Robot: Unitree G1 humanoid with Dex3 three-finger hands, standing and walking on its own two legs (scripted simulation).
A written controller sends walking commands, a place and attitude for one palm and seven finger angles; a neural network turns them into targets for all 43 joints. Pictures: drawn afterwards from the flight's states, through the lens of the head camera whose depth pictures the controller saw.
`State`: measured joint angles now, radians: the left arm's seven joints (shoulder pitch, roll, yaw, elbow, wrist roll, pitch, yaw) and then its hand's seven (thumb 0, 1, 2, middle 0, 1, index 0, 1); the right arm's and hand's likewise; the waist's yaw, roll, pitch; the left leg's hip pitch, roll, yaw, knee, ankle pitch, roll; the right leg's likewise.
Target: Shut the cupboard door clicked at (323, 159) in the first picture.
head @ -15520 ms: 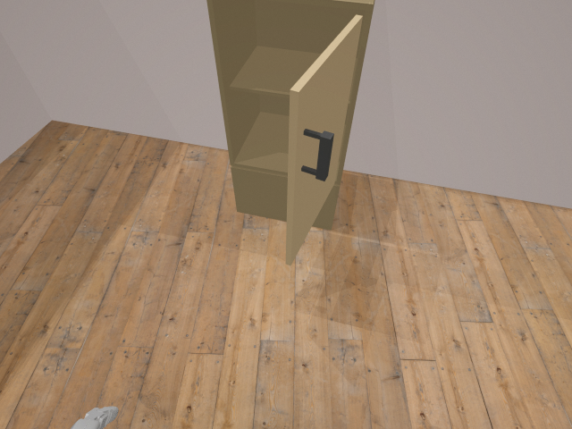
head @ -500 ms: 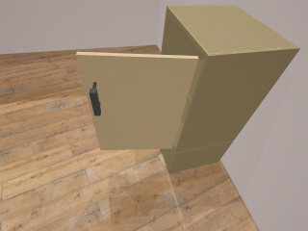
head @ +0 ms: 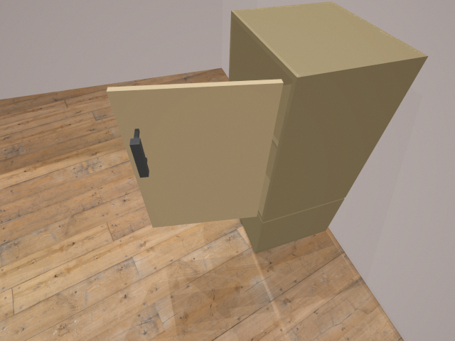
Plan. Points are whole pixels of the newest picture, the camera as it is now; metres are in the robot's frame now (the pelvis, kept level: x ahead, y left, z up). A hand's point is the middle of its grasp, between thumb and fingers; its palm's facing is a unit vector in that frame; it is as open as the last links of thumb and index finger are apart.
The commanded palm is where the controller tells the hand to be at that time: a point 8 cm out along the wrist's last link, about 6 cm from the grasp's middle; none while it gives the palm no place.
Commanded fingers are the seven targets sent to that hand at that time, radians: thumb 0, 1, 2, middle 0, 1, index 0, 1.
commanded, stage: look again from close up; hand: left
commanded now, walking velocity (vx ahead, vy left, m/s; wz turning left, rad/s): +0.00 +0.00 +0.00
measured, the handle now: (140, 153) +0.56 +0.26 -0.04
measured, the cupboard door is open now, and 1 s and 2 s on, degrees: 79 79 79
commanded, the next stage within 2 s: shuffle to correct the standing spot in 0.52 s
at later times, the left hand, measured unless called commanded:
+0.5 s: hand out of the picture -0.01 +0.18 -0.18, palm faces +0.02 -0.98 -0.18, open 7.4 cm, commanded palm none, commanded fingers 0.00 0.90 0.90 -0.20 -0.30 -0.20 -0.30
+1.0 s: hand out of the picture +0.03 +0.16 -0.20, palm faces +0.10 -0.98 -0.16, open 7.4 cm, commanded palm none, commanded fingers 0.00 0.90 0.90 -0.20 -0.30 -0.20 -0.30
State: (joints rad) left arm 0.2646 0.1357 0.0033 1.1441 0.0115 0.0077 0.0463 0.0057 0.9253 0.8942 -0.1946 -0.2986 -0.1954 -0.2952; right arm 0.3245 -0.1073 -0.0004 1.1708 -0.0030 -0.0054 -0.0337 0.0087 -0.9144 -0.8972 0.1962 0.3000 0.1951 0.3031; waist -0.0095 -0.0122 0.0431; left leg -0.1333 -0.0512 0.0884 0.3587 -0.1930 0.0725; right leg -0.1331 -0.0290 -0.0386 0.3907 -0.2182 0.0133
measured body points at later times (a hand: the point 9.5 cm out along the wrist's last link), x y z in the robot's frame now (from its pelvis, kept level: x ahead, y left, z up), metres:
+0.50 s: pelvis +0.00 +0.01 -0.01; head +0.00 +0.01 +0.44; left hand -0.01 +0.23 -0.17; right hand +0.02 -0.22 -0.16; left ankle +0.01 +0.07 -0.74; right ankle +0.00 -0.13 -0.74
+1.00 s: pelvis +0.07 +0.00 -0.02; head +0.09 +0.01 +0.43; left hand +0.03 +0.21 -0.18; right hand +0.06 -0.22 -0.17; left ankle +0.01 +0.07 -0.72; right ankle +0.00 -0.13 -0.74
